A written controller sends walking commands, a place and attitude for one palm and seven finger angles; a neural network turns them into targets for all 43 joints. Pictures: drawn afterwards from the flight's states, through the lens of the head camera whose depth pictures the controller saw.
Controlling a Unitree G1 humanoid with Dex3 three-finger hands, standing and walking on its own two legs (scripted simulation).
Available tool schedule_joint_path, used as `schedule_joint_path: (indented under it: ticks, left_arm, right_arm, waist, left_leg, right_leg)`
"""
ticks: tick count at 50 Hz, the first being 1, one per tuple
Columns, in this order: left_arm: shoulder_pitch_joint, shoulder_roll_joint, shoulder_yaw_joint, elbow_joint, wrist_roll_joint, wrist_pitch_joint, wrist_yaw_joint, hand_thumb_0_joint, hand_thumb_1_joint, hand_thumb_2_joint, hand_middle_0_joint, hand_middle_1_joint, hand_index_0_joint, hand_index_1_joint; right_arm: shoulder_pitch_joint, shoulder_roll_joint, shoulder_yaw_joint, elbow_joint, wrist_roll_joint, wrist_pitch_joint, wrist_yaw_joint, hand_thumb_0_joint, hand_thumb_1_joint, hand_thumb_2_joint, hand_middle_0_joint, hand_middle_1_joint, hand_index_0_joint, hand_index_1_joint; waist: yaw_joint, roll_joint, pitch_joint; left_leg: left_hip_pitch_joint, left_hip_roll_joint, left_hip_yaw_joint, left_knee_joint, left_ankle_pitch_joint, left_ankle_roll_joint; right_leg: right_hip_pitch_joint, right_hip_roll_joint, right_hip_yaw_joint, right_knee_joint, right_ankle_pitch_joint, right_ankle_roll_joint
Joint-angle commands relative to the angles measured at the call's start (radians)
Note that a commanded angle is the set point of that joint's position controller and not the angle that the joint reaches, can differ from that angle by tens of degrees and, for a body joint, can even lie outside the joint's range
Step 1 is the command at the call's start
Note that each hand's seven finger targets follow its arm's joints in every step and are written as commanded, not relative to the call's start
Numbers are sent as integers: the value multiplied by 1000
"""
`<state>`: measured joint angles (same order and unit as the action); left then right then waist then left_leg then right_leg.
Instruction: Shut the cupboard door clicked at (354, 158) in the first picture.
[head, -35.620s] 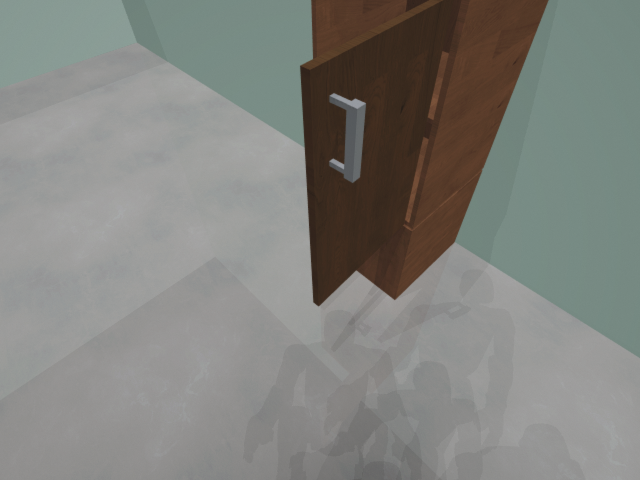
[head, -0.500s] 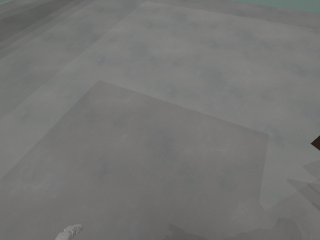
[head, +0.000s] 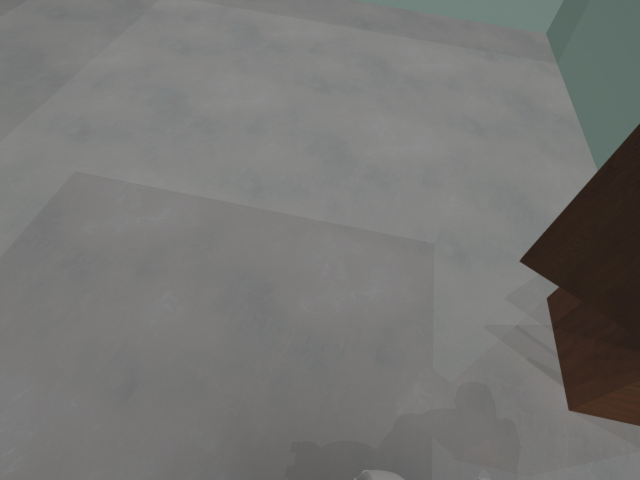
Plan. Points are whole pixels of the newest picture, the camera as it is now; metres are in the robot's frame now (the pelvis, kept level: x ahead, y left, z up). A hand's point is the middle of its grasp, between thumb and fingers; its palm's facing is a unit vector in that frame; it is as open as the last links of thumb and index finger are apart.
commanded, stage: turn to face it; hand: left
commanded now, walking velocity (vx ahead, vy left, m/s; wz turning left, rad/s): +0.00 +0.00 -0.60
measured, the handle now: out of the picture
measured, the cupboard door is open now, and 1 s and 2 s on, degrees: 59 59 59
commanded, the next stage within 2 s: take the last steps up to it in 0.98 s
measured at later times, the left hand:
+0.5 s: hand (225, 467) +0.15 +0.13 -0.15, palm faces -0.26 -0.93 -0.26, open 7.4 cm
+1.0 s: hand (245, 401) +0.24 +0.12 -0.16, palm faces -0.47 -0.85 -0.23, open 7.4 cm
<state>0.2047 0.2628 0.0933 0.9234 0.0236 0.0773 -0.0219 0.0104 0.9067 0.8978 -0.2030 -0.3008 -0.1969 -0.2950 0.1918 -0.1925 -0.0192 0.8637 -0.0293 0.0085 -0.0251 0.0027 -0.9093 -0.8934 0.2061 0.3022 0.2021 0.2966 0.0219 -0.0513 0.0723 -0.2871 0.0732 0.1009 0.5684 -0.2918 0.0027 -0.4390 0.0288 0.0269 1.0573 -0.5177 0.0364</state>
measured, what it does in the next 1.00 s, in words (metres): steps on the spot, turning right: right foot, then left foot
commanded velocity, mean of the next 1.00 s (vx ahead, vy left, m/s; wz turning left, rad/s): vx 0.00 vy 0.00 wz -0.47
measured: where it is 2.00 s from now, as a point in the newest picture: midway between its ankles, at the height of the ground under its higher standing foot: outside the picture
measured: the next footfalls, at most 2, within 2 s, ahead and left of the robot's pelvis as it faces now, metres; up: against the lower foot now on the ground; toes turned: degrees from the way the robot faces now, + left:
right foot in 0.24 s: +0.03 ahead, -0.14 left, +0.00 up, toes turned -13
left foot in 0.68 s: +0.14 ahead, +0.07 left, +0.00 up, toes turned -21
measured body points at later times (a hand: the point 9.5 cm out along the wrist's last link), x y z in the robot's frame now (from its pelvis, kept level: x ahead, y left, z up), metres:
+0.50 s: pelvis +0.02 -0.04 +0.01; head +0.06 -0.07 +0.46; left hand +0.16 +0.18 -0.13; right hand +0.01 -0.32 -0.14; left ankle +0.06 +0.11 -0.66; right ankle -0.01 -0.13 -0.73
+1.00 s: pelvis +0.06 -0.01 +0.01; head +0.10 -0.02 +0.45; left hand +0.27 +0.17 -0.14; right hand -0.03 -0.25 -0.13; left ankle +0.10 +0.09 -0.73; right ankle -0.04 -0.13 -0.69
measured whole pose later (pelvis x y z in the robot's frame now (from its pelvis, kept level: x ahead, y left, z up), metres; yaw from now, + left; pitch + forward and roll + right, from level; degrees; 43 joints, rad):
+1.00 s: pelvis +0.06 -0.01 +0.01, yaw -30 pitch +1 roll -2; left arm 0.15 0.25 0.08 0.93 0.02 0.07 -0.02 0.01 0.91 0.90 -0.20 -0.30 -0.19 -0.29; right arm 0.26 -0.19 -0.03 0.93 -0.03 0.01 -0.03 0.00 -0.91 -0.89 0.21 0.30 0.20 0.30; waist -0.01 0.01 0.08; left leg -0.22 0.10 0.14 0.50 -0.29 0.00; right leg -0.37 -0.02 -0.02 0.85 -0.45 0.04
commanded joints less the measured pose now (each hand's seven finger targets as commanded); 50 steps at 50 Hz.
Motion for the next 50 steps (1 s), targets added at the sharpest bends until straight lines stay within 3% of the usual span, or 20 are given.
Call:
schedule_joint_path:
  ticks: [1, 6, 10, 11, 12, 13, 14, 15, 18, 20, 27, 30, 32, 33, 34, 35, 36, 38, 41, 50]
  left_arm:
    - [-43, 46, 10, -107, -4, -18, -16, 0, 900, 900, -200, -300, -200, -300]
    - [-88, 24, -4, -124, -5, -27, -19, 0, 900, 900, -200, -300, -200, -300]
    - [-7, 51, 4, -101, -3, -38, -15, 0, 900, 900, -200, -300, -200, -300]
    - [64, 100, 14, -81, 1, -46, -9, 0, 900, 900, -200, -300, -200, -300]
    - [104, 212, 34, -67, 11, -61, 5, 0, 900, 900, -200, -300, -200, -300]
    - [145, 261, 41, -56, -3, -59, 18, 0, 900, 900, -200, -300, -200, -300]
    - [133, 254, 39, -59, -5, -55, 27, 0, 900, 900, -200, -300, -200, -300]
    - [72, 207, 38, -68, -3, -58, 34, 0, 900, 900, -200, -300, -200, -300]
    - [-36, 146, 15, -103, -7, -64, 33, 0, 900, 900, -200, -300, -200, -300]
    - [-26, 148, 15, -102, -4, -69, 32, 0, 900, 900, -200, -300, -200, -300]
    - [42, 169, 22, -71, 1, -66, 28, 0, 900, 900, -200, -300, -200, -300]
    - [13, 169, 27, -74, 2, -62, 32, 0, 900, 900, -200, -300, -200, -300]
    - [-28, 150, 22, -78, -8, -56, 32, 0, 900, 900, -200, -300, -200, -300]
    - [-19, 106, 14, -87, -14, -51, 31, 0, 900, 900, -200, -300, -200, -300]
    - [30, 46, 2, -93, -22, -47, 24, 0, 900, 900, -200, -300, -200, -300]
    - [13, 62, 1, -101, -15, -46, 24, 0, 900, 900, -200, -300, -200, -300]
    - [1, 70, 5, -111, -8, -44, 20, 0, 900, 900, -200, -300, -200, -300]
    - [3, 78, 18, -74, 5, -32, 10, 0, 900, 900, -200, -300, -200, -300]
    - [-2, 45, 6, -66, -2, -24, 0, 0, 900, 900, -200, -300, -200, -300]
    - [-50, 7, -22, -67, -6, -36, 4, 0, 900, 900, -200, -300, -200, -300]
  right_arm:
    - [54, -212, -56, -48, -7, -15, -21, 0, -900, -900, 200, 300, 200, 300]
    - [100, -237, -75, -20, -5, -10, -11, 0, -900, -900, 200, 300, 200, 300]
    - [48, -248, -85, -24, 3, 0, 0, 0, -900, -900, 200, 300, 200, 300]
    - [36, -229, -84, -33, 11, 2, 6, 0, -900, -900, 200, 300, 200, 300]
    - [24, -145, -65, -68, 18, 4, 10, 0, -900, -900, 200, 300, 200, 300]
    - [-43, -151, -55, -100, 15, 16, 5, 0, -900, -900, 200, 300, 200, 300]
    - [-34, -158, -55, -101, 17, 25, 4, 0, -900, -900, 200, 300, 200, 300]
    - [-52, -153, -60, -78, 15, 28, 0, 0, -900, -900, 200, 300, 200, 300]
    - [-10, -156, -63, -42, 10, 26, 13, 0, -900, -900, 200, 300, 200, 300]
    - [5, -141, -61, -30, 10, 26, 16, 0, -900, -900, 200, 300, 200, 300]
    - [-57, -133, -57, -58, 18, 16, 8, 0, -900, -900, 200, 300, 200, 300]
    - [-16, -131, -54, -50, 26, 3, 0, 0, -900, -900, 200, 300, 200, 300]
    - [67, -137, -53, -17, 26, -7, -6, 0, -900, -900, 200, 300, 200, 300]
    - [100, -182, -58, -8, 21, -17, -11, 0, -900, -900, 200, 300, 200, 300]
    - [114, -274, -75, -15, 9, -21, -11, 0, -900, -900, 200, 300, 200, 300]
    - [131, -292, -74, -23, 0, -14, -15, 0, -900, -900, 200, 300, 200, 300]
    - [105, -271, -64, -43, -8, -9, -16, 0, -900, -900, 200, 300, 200, 300]
    - [44, -222, -49, -42, -8, -18, -23, 0, -900, -900, 200, 300, 200, 300]
    - [64, -192, -42, -28, -6, -20, -27, 0, -900, -900, 200, 300, 200, 300]
    - [130, -216, -67, 43, -4, -6, -12, 0, -900, -900, 200, 300, 200, 300]
  waist:
    - [-37, 248, -85]
    - [-65, 274, -122]
    - [-9, 242, -126]
    - [27, 135, -151]
    - [51, -216, -139]
    - [82, -261, -117]
    - [63, -166, -98]
    - [41, -220, -64]
    - [-21, -130, -66]
    - [-26, -80, -101]
    - [7, -95, -104]
    - [-18, -110, -127]
    - [-61, -84, -140]
    - [-67, 35, -163]
    - [-57, 321, -185]
    - [-69, 337, -161]
    - [-58, 232, -118]
    - [-25, 260, -71]
    - [-25, 232, -85]
    - [-53, 262, -121]
  left_leg:
    - [173, 259, -126, -213, 483, 123]
    - [213, 278, -51, -150, 530, 120]
    - [101, 261, 16, -26, 377, 49]
    - [18, 216, 56, 98, 258, -1]
    - [-226, 70, 123, 309, -173, -67]
    - [-322, 6, 15, 506, -385, -74]
    - [-333, 30, -73, 588, -325, -66]
    - [-367, 43, -104, 618, -269, -66]
    - [-308, 39, -105, 582, -104, -84]
    - [-265, 21, -86, 516, -78, -91]
    - [-224, -30, -83, 291, -123, -89]
    - [-113, -47, -82, 123, -100, -79]
    - [80, -51, -76, -94, 81, -70]
    - [213, 46, -156, -201, 129, -45]
    - [306, 275, -398, -242, 276, 43]
    - [248, 400, -469, -262, 374, 140]
    - [138, 392, -423, -262, 347, 178]
    - [111, 294, -310, -263, 446, 133]
    - [174, 230, -167, -220, 585, 123]
    - [204, 240, -106, -139, 568, 127]
  right_leg:
    - [-82, -59, -47, 15, 38, 20]
    - [25, -40, -111, -239, 62, 7]
    - [237, -22, -141, -529, 277, -23]
    - [361, -75, -63, -641, 387, -49]
    - [492, -314, 269, -739, 609, -139]
    - [429, -429, 422, -739, 803, -245]
    - [379, -430, 382, -744, 697, -276]
    - [334, -365, 381, -767, 596, -258]
    - [279, -264, 238, -747, 537, -211]
    - [288, -238, 212, -732, 560, -204]
    - [315, -241, 326, -707, 608, -236]
    - [288, -230, 348, -650, 700, -219]
    - [185, -174, 316, -583, 635, -151]
    - [79, -92, 257, -503, 487, -103]
    - [-71, 39, 118, -315, 106, -44]
    - [-85, 28, 33, -111, -124, -22]
    - [-45, -15, 47, -12, -92, -20]
    - [-86, -29, 39, 91, 6, 2]
    - [-82, -43, -5, 57, 64, 15]
    - [114, -21, -102, -385, 121, -12]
